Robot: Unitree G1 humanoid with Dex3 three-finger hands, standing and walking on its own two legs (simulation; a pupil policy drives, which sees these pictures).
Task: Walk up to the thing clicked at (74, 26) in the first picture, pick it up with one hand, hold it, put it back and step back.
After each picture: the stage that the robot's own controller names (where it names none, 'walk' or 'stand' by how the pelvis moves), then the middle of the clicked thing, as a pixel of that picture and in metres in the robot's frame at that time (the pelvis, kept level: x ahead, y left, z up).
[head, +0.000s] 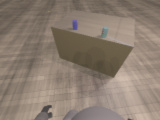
stand; (74, 25) +1.11 +0.29 -0.01
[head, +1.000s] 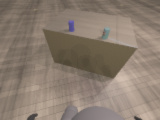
walk; (71, 26) +0.98 +0.27 +0.01
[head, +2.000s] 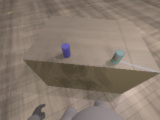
walk; (66, 50) +0.53 +0.22 +0.00
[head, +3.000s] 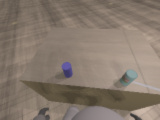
stand; (67, 70) +0.35 +0.20 +0.00
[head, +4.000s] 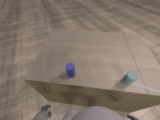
stand; (70, 70) +0.36 +0.17 -0.02
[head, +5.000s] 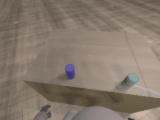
stand; (70, 71) +0.35 +0.17 -0.02
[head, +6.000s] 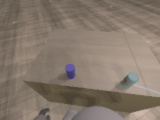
stand; (70, 71) +0.35 +0.17 -0.02
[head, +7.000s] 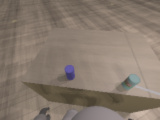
stand; (70, 72) +0.34 +0.17 -0.02
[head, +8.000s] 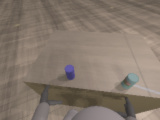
rise first; (70, 72) +0.34 +0.19 -0.01
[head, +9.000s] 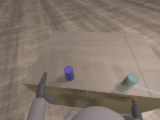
go down; (69, 73) +0.33 +0.19 -0.01
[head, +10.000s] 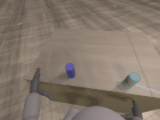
go down; (70, 71) +0.35 +0.18 -0.01
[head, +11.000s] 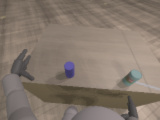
go down; (69, 70) +0.35 +0.16 +0.02
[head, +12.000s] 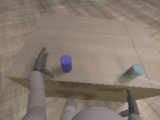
close in; (66, 64) +0.36 +0.17 +0.05
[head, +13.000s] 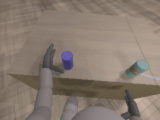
close in; (67, 61) +0.37 +0.17 +0.07
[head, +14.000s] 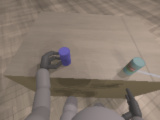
lift; (65, 57) +0.40 +0.18 +0.08
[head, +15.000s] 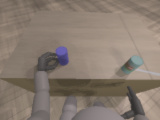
lift; (62, 56) +0.40 +0.18 +0.08
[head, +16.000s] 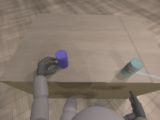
lift; (62, 59) +0.38 +0.19 +0.07
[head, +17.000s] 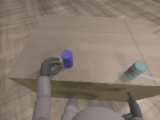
lift; (67, 59) +0.39 +0.17 +0.07
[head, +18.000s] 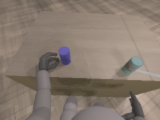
lift; (65, 56) +0.41 +0.18 +0.07
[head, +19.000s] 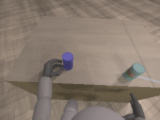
lift; (68, 61) +0.38 +0.16 +0.06
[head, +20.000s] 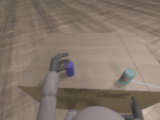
close; (69, 69) +0.38 +0.17 +0.02
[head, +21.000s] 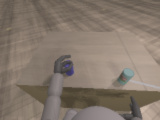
close; (69, 68) +0.38 +0.18 +0.01
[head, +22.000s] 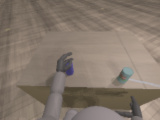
stand; (68, 68) +0.39 +0.18 +0.01
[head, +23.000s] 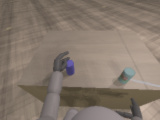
stand; (70, 67) +0.39 +0.17 +0.01
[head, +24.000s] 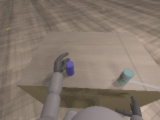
stand; (69, 68) +0.39 +0.17 +0.00
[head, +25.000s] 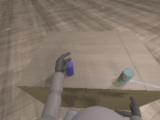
stand; (69, 68) +0.38 +0.17 +0.00
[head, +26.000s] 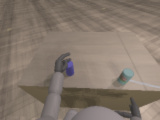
stand; (69, 68) +0.39 +0.17 +0.00
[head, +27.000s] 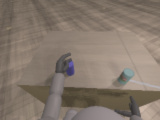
stand; (69, 68) +0.39 +0.17 +0.00
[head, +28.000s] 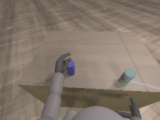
stand; (70, 68) +0.38 +0.17 +0.01
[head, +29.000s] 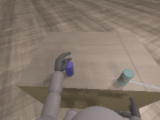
stand; (69, 69) +0.38 +0.17 +0.00
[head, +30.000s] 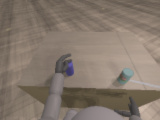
stand; (69, 68) +0.39 +0.17 +0.00
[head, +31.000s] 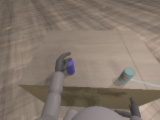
stand; (70, 67) +0.39 +0.17 +0.01
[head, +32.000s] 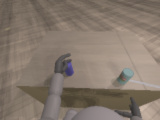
stand; (68, 68) +0.38 +0.18 +0.01
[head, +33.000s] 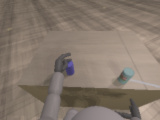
stand; (69, 68) +0.39 +0.18 +0.01
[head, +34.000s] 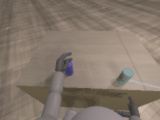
stand; (68, 68) +0.38 +0.18 +0.01
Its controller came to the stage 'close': yes
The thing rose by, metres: 0.00
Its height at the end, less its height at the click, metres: +0.00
